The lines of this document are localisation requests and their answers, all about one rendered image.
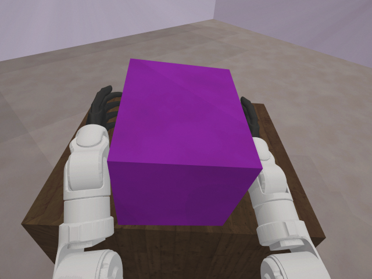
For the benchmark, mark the pedestal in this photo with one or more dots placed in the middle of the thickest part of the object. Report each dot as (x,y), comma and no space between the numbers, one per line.
(231,251)

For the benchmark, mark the robot right upper arm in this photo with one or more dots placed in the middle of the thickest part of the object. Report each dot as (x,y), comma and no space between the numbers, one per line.
(296,265)

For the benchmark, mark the robot right forearm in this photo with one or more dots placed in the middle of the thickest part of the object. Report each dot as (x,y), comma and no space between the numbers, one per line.
(279,226)

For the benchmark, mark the robot left forearm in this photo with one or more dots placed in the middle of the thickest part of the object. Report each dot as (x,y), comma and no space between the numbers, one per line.
(86,184)

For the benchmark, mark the robot left hand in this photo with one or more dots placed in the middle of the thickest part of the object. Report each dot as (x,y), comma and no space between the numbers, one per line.
(98,112)

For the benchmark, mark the robot left upper arm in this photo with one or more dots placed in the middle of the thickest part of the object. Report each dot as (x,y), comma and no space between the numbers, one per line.
(101,264)

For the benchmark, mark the robot right hand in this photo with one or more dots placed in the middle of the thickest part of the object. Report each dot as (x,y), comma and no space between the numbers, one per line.
(251,116)

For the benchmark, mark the carton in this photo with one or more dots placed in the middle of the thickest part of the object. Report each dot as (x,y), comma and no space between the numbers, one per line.
(182,153)

